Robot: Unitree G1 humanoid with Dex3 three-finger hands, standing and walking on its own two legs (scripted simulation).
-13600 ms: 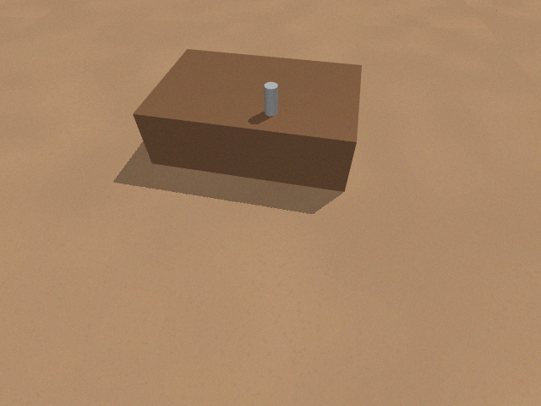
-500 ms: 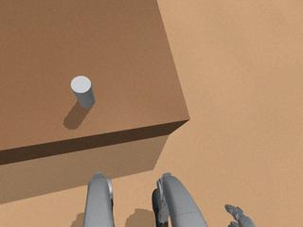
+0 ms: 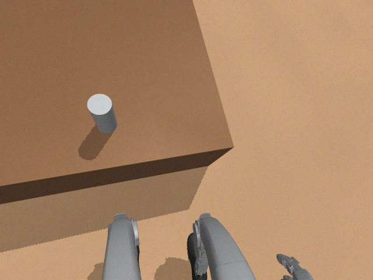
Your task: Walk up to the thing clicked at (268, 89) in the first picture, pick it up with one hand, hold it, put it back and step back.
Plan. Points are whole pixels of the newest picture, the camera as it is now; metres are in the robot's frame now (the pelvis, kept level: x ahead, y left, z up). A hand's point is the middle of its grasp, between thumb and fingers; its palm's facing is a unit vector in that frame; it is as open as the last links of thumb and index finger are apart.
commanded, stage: go down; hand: left
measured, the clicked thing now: (103, 115) +0.54 +0.17 -0.24
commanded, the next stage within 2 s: approach in 1.50 s
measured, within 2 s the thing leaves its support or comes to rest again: neither
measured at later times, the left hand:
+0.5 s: hand out of the picture +0.48 +0.37 +0.07, palm faces +0.20 -0.98 -0.01, open 17.1 cm
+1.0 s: hand out of the picture +0.49 +0.37 +0.07, palm faces +0.20 -0.98 -0.01, open 17.2 cm
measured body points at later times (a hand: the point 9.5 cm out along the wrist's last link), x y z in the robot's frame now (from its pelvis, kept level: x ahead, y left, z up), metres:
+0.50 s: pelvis +0.00 +0.00 +0.00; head +0.19 +0.06 +0.41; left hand +0.46 +0.42 +0.07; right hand +0.05 -0.27 -0.09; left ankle +0.05 +0.12 -0.61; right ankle +0.00 -0.16 -0.61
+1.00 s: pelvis +0.00 +0.00 +0.00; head +0.19 +0.06 +0.40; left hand +0.47 +0.42 +0.07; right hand +0.04 -0.27 -0.10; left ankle +0.05 +0.12 -0.61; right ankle +0.00 -0.16 -0.61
